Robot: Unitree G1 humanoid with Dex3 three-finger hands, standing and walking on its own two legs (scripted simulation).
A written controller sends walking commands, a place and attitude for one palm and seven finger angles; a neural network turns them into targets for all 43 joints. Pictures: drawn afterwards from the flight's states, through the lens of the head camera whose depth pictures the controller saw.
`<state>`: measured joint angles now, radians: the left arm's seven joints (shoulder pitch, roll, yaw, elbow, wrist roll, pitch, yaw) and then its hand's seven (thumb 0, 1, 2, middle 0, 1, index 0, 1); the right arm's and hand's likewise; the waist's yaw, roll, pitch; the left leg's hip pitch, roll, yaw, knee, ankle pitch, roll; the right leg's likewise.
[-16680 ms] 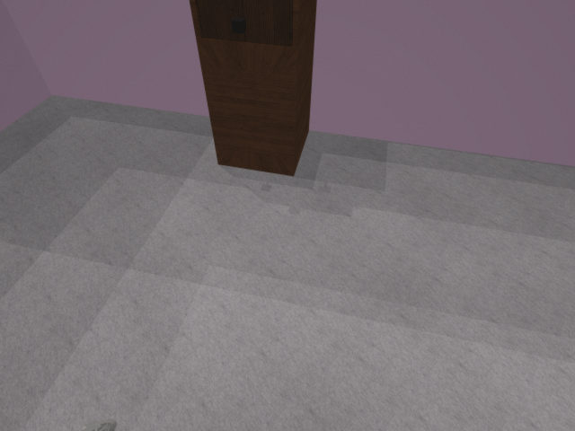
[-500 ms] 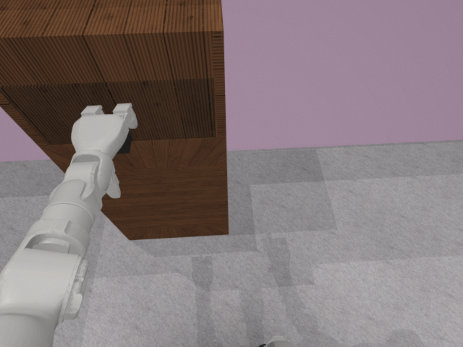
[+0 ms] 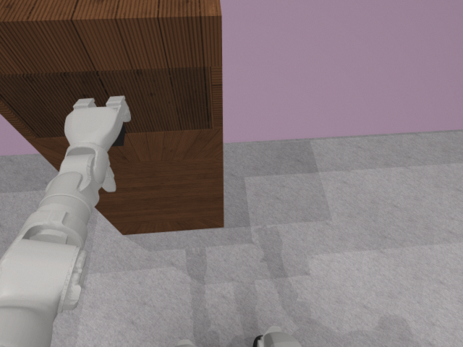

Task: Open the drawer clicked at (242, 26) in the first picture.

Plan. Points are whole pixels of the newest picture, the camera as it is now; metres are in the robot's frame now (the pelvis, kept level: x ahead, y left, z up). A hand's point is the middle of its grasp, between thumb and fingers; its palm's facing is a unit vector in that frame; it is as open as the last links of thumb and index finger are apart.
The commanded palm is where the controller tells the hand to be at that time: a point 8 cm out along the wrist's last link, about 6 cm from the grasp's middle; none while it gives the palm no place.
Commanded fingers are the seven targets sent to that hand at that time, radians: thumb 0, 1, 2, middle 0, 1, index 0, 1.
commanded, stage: lower the fingers behind the handle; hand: left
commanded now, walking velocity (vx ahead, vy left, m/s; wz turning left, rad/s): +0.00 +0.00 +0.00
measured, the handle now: (111, 122) +0.53 +0.21 +0.03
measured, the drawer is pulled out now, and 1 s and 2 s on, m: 0.00 0.00 0.03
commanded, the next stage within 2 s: close the thumb around the handle in 0.06 s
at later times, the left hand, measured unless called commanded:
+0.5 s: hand (109, 146) +0.48 +0.21 +0.02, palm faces -0.05 -0.02 -1.00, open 10.6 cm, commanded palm +0.46 +0.21 +0.08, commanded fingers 0.00 0.51 0.73 -0.37 -1.31 -0.37 -1.31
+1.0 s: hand (109, 148) +0.47 +0.21 +0.02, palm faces -0.06 -0.02 -1.00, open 8.0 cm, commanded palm +0.45 +0.21 +0.08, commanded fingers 0.00 0.90 0.90 -0.40 -1.35 -0.40 -1.35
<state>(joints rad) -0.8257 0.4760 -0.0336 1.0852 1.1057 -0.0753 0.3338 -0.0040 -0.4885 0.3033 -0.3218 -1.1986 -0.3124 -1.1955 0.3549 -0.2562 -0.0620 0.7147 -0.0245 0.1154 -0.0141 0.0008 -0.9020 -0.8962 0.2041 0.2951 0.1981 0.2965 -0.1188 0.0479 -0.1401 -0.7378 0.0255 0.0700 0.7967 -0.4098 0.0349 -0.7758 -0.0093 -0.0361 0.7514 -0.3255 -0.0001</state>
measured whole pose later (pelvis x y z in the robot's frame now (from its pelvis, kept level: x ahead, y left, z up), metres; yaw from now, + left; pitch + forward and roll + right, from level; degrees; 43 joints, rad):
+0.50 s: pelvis +0.00 +0.00 +0.00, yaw +0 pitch +19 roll -1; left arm -0.79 0.44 -0.05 1.05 1.10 -0.06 0.34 0.00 0.00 0.51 -0.35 -1.25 -0.35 -1.25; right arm 0.33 -0.25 -0.07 0.71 -0.03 0.12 -0.01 0.00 -0.90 -0.90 0.20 0.30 0.20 0.30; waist -0.10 0.05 -0.14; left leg -0.71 0.03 0.07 0.78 -0.41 0.03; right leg -0.75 -0.01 -0.04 0.74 -0.33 0.00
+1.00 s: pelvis +0.01 -0.01 +0.00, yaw +0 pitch +19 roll -1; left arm -0.77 0.46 -0.03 1.05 1.10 -0.09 0.34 0.00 0.41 0.70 -0.28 -1.31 -0.28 -1.31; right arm 0.33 -0.26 -0.07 0.72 -0.02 0.12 -0.02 0.00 -0.90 -0.90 0.20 0.30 0.20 0.30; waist -0.10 0.05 -0.14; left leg -0.70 0.03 0.06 0.77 -0.41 0.02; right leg -0.74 0.00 -0.04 0.74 -0.33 -0.01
